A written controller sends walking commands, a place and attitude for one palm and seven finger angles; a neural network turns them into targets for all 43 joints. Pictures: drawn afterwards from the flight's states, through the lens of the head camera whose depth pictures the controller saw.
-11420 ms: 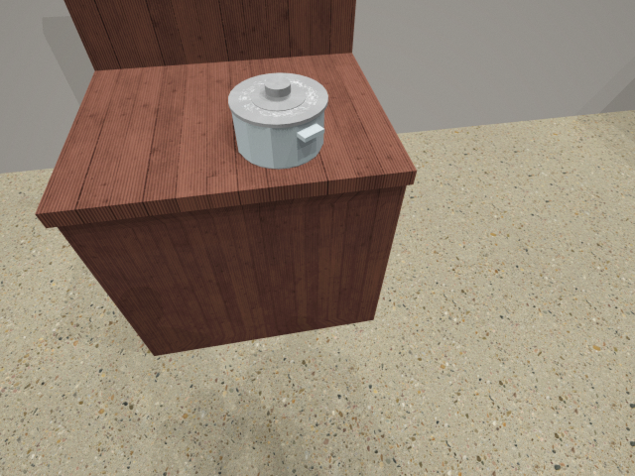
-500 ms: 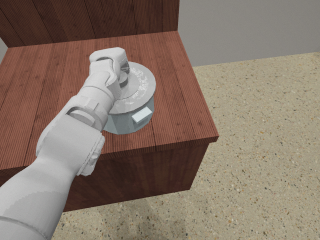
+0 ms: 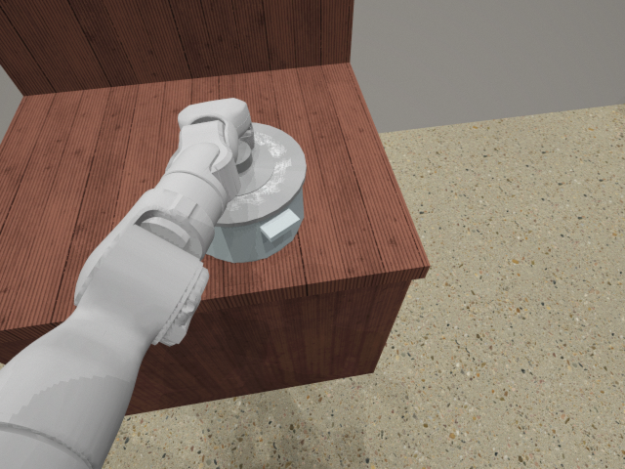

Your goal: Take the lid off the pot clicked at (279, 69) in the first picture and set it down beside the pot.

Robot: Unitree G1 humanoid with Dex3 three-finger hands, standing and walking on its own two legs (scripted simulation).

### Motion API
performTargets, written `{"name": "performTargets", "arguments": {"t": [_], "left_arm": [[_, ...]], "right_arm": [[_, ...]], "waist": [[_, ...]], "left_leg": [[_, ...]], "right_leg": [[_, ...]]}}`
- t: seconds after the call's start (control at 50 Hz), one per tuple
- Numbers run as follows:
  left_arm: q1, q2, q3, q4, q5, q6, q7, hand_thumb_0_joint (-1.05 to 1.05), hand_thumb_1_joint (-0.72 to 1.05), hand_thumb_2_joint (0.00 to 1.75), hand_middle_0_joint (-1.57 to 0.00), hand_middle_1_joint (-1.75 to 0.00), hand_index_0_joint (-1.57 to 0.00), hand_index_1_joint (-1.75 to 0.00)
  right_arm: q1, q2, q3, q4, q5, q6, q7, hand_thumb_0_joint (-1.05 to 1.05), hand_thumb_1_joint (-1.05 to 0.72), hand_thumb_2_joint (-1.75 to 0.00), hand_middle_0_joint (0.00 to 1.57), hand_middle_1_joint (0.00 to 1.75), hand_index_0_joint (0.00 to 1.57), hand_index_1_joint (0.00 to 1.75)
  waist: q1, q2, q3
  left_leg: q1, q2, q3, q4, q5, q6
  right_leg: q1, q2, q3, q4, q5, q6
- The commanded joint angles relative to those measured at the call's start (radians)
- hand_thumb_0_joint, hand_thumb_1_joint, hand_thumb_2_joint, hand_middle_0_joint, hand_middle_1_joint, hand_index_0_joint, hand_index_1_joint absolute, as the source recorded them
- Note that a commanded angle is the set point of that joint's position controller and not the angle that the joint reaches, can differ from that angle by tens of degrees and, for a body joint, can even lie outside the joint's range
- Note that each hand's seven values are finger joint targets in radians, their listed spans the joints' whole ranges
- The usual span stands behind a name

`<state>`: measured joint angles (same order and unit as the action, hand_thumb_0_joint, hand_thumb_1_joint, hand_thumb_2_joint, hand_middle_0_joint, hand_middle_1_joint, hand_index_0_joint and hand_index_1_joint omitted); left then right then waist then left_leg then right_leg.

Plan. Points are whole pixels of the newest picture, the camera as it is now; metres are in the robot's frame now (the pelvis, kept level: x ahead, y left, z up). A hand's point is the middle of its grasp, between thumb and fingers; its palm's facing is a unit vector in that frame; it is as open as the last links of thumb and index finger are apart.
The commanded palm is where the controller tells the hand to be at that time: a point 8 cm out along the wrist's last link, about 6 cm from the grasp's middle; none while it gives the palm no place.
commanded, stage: close the fingers and squeeze the knob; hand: left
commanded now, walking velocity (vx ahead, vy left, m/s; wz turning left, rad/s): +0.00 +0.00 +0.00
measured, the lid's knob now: (233, 156) +0.53 +0.06 +0.09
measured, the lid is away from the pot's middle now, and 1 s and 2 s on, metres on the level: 0.00 0.01 0.01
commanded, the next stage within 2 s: lift the lid straight up in 1.20 s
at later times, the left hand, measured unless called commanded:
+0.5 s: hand (229, 160) +0.50 +0.06 +0.11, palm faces -0.37 -0.10 -0.92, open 8.4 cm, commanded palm +0.51 +0.07 +0.17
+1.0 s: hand (227, 158) +0.50 +0.06 +0.11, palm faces -0.39 -0.10 -0.92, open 8.4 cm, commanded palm +0.52 +0.07 +0.17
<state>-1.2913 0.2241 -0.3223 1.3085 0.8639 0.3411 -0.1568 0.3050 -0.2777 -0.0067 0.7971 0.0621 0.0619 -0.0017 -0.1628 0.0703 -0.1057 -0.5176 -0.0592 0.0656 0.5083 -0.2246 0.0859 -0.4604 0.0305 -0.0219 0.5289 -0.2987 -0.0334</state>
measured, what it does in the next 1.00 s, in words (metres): stands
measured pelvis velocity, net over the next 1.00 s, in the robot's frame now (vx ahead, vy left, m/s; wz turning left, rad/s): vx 0.00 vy -0.01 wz -0.01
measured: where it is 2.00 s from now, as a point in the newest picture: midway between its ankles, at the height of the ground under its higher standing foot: outside the picture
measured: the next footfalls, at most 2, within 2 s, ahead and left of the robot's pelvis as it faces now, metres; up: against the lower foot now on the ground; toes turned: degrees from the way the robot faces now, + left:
none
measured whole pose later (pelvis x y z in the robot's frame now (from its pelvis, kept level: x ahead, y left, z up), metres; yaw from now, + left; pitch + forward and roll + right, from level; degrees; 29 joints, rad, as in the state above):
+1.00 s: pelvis +0.00 -0.01 +0.00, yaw -1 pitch +13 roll +0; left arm -1.29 0.27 -0.28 1.30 0.88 0.33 -0.21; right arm 0.30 -0.29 0.00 0.78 0.07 0.08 -0.02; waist -0.18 0.07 -0.10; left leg -0.52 -0.04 0.07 0.51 -0.23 0.08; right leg -0.46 0.05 -0.02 0.52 -0.29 -0.04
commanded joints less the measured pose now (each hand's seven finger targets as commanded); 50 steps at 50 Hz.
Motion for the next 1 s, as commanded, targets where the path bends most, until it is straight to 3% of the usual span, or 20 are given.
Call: {"name": "performTargets", "arguments": {"t": [0.0, 0.04, 0.08, 0.14, 0.2, 0.24, 0.32, 0.38, 0.46, 0.52, 0.58, 0.62, 0.66, 0.68, 0.72, 0.76, 0.8, 0.86, 0.9, 0.98], "left_arm": [[-0.619, 0.198, 0.039, -0.208, 0.011, -0.005, 0.042, 0.00, 0.03, 1.00, -0.55, -0.90, -0.55, -0.90], [-0.608, 0.162, 0.008, -0.225, 0.025, -0.009, 0.041, 0.00, 0.05, 1.00, -0.55, -0.92, -0.55, -0.92], [-0.522, 0.196, 0.043, -0.147, 0.035, 0.003, 0.036, 0.00, 0.08, 0.99, -0.56, -0.94, -0.56, -0.94], [-0.559, 0.138, -0.002, -0.176, 0.018, 0.018, 0.038, 0.00, 0.11, 0.97, -0.58, -0.97, -0.58, -0.97], [-0.554, 0.224, 0.063, -0.213, 0.015, 0.003, 0.033, 0.00, 0.14, 0.96, -0.60, -0.99, -0.60, -0.99], [-0.517, 0.202, 0.037, -0.179, 0.025, 0.016, 0.024, 0.00, 0.17, 0.94, -0.61, -1.00, -0.61, -1.00], [-0.542, 0.183, 0.015, -0.227, 0.023, 0.007, 0.012, 0.00, 0.21, 0.91, -0.63, -1.02, -0.63, -1.02], [-0.477, 0.231, 0.051, -0.163, 0.027, 0.010, 0.004, 0.00, 0.25, 0.88, -0.66, -1.03, -0.66, -1.03], [-0.540, 0.219, 0.040, -0.253, 0.023, -0.006, 0.000, 0.00, 0.30, 0.84, -0.69, -1.04, -0.69, -1.04], [-0.491, 0.255, 0.058, -0.195, 0.037, 0.007, 0.002, 0.00, 0.35, 0.80, -0.71, -1.05, -0.71, -1.05], [-0.515, 0.218, 0.030, -0.218, 0.033, -0.004, -0.002, 0.00, 0.35, 0.80, -0.71, -1.04, -0.71, -1.04], [-0.515, 0.265, 0.065, -0.221, 0.035, -0.002, 0.005, 0.00, 0.33, 0.84, -0.69, -1.03, -0.69, -1.02], [-0.489, 0.208, 0.026, -0.193, 0.027, 0.000, -0.003, 0.00, 0.32, 0.86, -0.68, -1.02, -0.68, -1.01], [-0.484, 0.217, 0.032, -0.164, 0.031, 0.007, -0.005, 0.00, 0.32, 0.86, -0.68, -1.02, -0.68, -1.01], [-0.516, 0.249, 0.044, -0.168, 0.034, 0.012, -0.002, 0.00, 0.33, 0.87, -0.68, -1.02, -0.68, -1.01], [-0.525, 0.236, 0.039, -0.176, 0.031, 0.004, -0.006, 0.00, 0.34, 0.88, -0.69, -1.02, -0.68, -1.01], [-0.509, 0.281, 0.070, -0.147, 0.044, 0.007, -0.004, 0.00, 0.36, 0.89, -0.69, -1.02, -0.69, -1.01], [-0.542, 0.221, 0.029, -0.187, 0.035, -0.007, -0.013, 0.00, 0.38, 0.91, -0.71, -1.03, -0.71, -1.02], [-0.530, 0.265, 0.057, -0.160, 0.047, -0.005, -0.009, 0.00, 0.39, 0.92, -0.72, -1.04, -0.72, -1.02], [-0.555, 0.252, 0.050, -0.198, 0.045, -0.018, -0.004, 0.00, 0.42, 0.94, -0.75, -1.05, -0.74, -1.03]], "right_arm": [[0.077, -0.155, -0.048, -0.060, 0.000, -0.027, -0.014, 0.00, -0.90, -0.90, 0.20, 0.30, 0.20, 0.30], [0.080, -0.143, -0.052, -0.064, -0.003, -0.033, -0.010, 0.00, -0.90, -0.90, 0.20, 0.30, 0.20, 0.30], [0.083, -0.153, -0.051, -0.057, -0.003, -0.022, -0.009, 0.00, -0.90, -0.90, 0.20, 0.30, 0.20, 0.30], [0.066, -0.149, -0.048, -0.067, 0.002, -0.018, -0.008, 0.00, -0.90, -0.90, 0.20, 0.30, 0.20, 0.30], [0.065, -0.148, -0.049, -0.075, -0.004, -0.021, -0.010, 0.00, -0.90, -0.90, 0.20, 0.30, 0.20, 0.30], [0.066, -0.149, -0.047, -0.073, 0.001, -0.013, -0.012, 0.00, -0.90, -0.90, 0.20, 0.30, 0.20, 0.30], [0.052, -0.148, -0.046, -0.084, 0.005, -0.008, -0.012, 0.00, -0.90, -0.90, 0.20, 0.30, 0.20, 0.30], [0.050, -0.155, -0.040, -0.081, 0.004, 0.000, -0.018, 0.00, -0.90, -0.90, 0.20, 0.30, 0.20, 0.30], [0.047, -0.146, -0.043, -0.095, 0.003, -0.003, -0.018, 0.00, -0.90, -0.90, 0.20, 0.30, 0.20, 0.30], [0.046, -0.153, -0.041, -0.088, 0.006, 0.006, -0.020, 0.00, -0.90, -0.90, 0.20, 0.30, 0.20, 0.30], [0.046, -0.151, -0.043, -0.089, 0.006, 0.002, -0.020, 0.00, -0.90, -0.90, 0.20, 0.30, 0.20, 0.30], [0.051, -0.153, -0.045, -0.088, 0.004, 0.002, -0.021, 0.00, -0.90, -0.90, 0.20, 0.30, 0.20, 0.30], [0.044, -0.149, -0.042, -0.091, 0.006, 0.003, -0.022, 0.00, -0.90, -0.90, 0.20, 0.30, 0.20, 0.30], [0.046, -0.156, -0.043, -0.080, 0.007, 0.006, -0.023, 0.00, -0.90, -0.90, 0.20, 0.30, 0.20, 0.30], [0.052, -0.160, -0.039, -0.078, 0.009, 0.007, -0.026, 0.00, -0.90, -0.90, 0.20, 0.30, 0.20, 0.30], [0.050, -0.157, -0.038, -0.083, 0.006, 0.004, -0.030, 0.00, -0.90, -0.90, 0.20, 0.30, 0.20, 0.30], [0.061, -0.160, -0.038, -0.077, 0.003, 0.003, -0.031, 0.00, -0.90, -0.90, 0.20, 0.30, 0.20, 0.30], [0.063, -0.154, -0.041, -0.085, 0.005, -0.004, -0.030, 0.00, -0.90, -0.90, 0.20, 0.30, 0.20, 0.30], [0.073, -0.163, -0.041, -0.075, 0.002, -0.001, -0.031, 0.00, -0.90, -0.90, 0.20, 0.30, 0.20, 0.30], [0.077, -0.159, -0.045, -0.080, 0.003, -0.008, -0.026, 0.00, -0.90, -0.90, 0.20, 0.30, 0.20, 0.30]], "waist": [[-0.040, -0.098, -0.442], [-0.034, -0.060, -0.470], [-0.028, -0.120, -0.430], [-0.035, -0.122, -0.414], [-0.016, -0.101, -0.475], [-0.024, -0.152, -0.422], [-0.026, -0.110, -0.410], [-0.021, -0.142, -0.374], [-0.015, -0.081, -0.442], [-0.020, -0.138, -0.401], [-0.023, -0.103, -0.412], [-0.019, -0.118, -0.430], [-0.022, -0.118, -0.396], [-0.030, -0.142, -0.356], [-0.032, -0.132, -0.373], [-0.029, -0.099, -0.384], [-0.030, -0.130, -0.392], [-0.031, -0.092, -0.410], [-0.037, -0.122, -0.406], [-0.029, -0.084, -0.424]], "left_leg": [[0.400, 0.032, -0.105, 0.016, 0.315, 0.002], [0.441, 0.031, -0.112, 0.025, 0.367, -0.002], [0.391, 0.034, -0.102, 0.029, 0.364, 0.001], [0.373, 0.027, -0.095, 0.019, 0.329, 0.002], [0.387, 0.021, -0.091, 0.024, 0.360, 0.007], [0.344, 0.020, -0.079, 0.021, 0.337, 0.012], [0.363, 0.022, -0.082, 0.013, 0.323, 0.009], [0.308, 0.019, -0.072, 0.016, 0.296, 0.015], [0.360, 0.022, -0.074, 0.021, 0.339, 0.014], [0.324, 0.022, -0.068, 0.016, 0.303, 0.014], [0.342, 0.022, -0.070, 0.021, 0.315, 0.014], [0.345, 0.022, -0.071, 0.020, 0.319, 0.015], [0.323, 0.021, -0.067, 0.016, 0.314, 0.016], [0.308, 0.024, -0.064, 0.021, 0.289, 0.017], [0.300, 0.023, -0.065, 0.013, 0.266, 0.015], [0.303, 0.023, -0.066, 0.013, 0.268, 0.015], [0.301, 0.024, -0.069, 0.018, 0.265, 0.015], [0.322, 0.027, -0.070, 0.021, 0.290, 0.015], [0.328, 0.029, -0.075, 0.024, 0.294, 0.014], [0.351, 0.030, -0.083, 0.023, 0.309, 0.011]], "right_leg": [[0.029, 0.010, 0.025, -0.046, 0.397, 0.011], [0.019, 0.011, 0.023, -0.045, 0.417, 0.006], [0.031, 0.014, 0.021, -0.045, 0.434, 0.008], [0.040, 0.012, 0.022, -0.048, 0.433, 0.011], [0.101, 0.006, 0.035, -0.046, 0.491, 0.011], [0.108, 0.006, 0.034, -0.055, 0.500, 0.014], [0.085, 0.004, 0.031, -0.056, 0.473, 0.013], [0.108, 0.002, 0.038, -0.058, 0.480, 0.012], [0.116, -0.003, 0.038, -0.052, 0.505, 0.009], [0.120, 0.001, 0.041, -0.060, 0.486, 0.015], [0.105, 0.000, 0.037, -0.056, 0.491, 0.012], [0.125, 0.001, 0.041, -0.057, 0.497, 0.014], [0.109, -0.002, 0.038, -0.062, 0.488, 0.012], [0.089, 0.001, 0.035, -0.063, 0.476, 0.015], [0.099, 0.001, 0.039, -0.062, 0.451, 0.016], [0.091, -0.003, 0.039, -0.061, 0.439, 0.011], [0.099, 0.001, 0.041, -0.059, 0.435, 0.015], [0.084, -0.001, 0.035, -0.055, 0.447, 0.010], [0.074, 0.005, 0.034, -0.053, 0.441, 0.014], [0.067, 0.007, 0.032, -0.053, 0.441, 0.009]]}}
